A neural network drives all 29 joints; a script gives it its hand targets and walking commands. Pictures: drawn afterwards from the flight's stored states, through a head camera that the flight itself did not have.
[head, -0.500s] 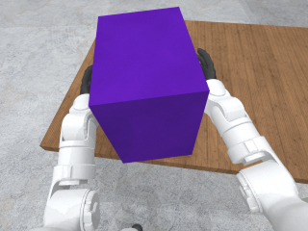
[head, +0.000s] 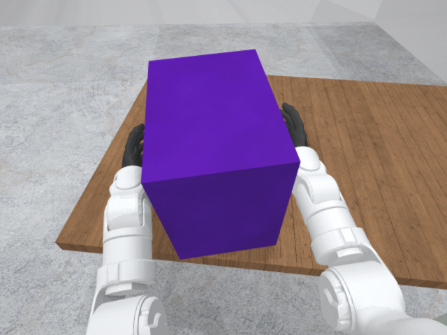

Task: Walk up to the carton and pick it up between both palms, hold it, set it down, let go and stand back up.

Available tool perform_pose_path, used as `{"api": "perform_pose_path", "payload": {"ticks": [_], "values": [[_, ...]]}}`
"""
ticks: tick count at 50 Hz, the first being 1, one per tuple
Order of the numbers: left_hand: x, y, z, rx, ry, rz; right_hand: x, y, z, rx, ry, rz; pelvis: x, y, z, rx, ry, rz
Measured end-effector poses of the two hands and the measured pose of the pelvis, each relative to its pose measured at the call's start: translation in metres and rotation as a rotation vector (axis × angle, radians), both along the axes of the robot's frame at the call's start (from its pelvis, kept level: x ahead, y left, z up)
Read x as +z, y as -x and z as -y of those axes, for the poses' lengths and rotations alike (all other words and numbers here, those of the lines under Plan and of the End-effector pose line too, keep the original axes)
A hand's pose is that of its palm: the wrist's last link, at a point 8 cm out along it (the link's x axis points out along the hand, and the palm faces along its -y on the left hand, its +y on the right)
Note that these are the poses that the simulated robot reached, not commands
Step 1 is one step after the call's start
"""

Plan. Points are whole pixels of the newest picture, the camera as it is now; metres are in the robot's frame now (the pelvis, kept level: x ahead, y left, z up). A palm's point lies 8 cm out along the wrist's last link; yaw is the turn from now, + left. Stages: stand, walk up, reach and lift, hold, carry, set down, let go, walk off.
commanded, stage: reach and lift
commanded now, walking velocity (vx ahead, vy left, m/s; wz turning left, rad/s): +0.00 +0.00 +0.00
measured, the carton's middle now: (216, 158) +0.41 +0.05 +0.10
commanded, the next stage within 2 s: none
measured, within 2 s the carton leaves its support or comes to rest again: neither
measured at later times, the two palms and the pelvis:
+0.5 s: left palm (136, 176) +0.34 +0.18 +0.13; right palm (304, 152) +0.38 -0.10 +0.16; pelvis -0.03 -0.01 +0.01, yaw -2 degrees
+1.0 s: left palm (136, 155) +0.35 +0.17 +0.17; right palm (316, 141) +0.37 -0.11 +0.19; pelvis -0.02 -0.01 +0.00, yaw -2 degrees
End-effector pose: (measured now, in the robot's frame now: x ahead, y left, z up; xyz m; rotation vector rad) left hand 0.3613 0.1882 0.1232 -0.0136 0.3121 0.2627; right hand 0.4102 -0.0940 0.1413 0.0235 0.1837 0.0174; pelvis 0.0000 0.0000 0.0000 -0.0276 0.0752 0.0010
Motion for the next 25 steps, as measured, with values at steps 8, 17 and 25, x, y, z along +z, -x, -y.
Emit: {"api": "perform_pose_path", "payload": {"ticks": [8, 17, 25], "values": [[0.008, 0.011, 0.002, -0.033, -0.056, 0.057, 0.012, 0.017, 0.003, -0.01, 0.01, 0.068, 0.002, -0.001, -0.003, 0.0, -0.014, 0.106], [0.003, 0.017, 0.005, -0.022, 0.0, 0.062, 0.015, 0.025, 0.005, -0.004, 0.037, 0.071, 0.003, 0.015, 0.004, -0.021, -0.018, 0.111], [0.003, 0.019, 0.008, -0.004, 0.035, 0.088, 0.015, 0.028, 0.009, 0.009, 0.07, 0.096, 0.005, 0.027, 0.011, -0.032, -0.016, 0.097]]}}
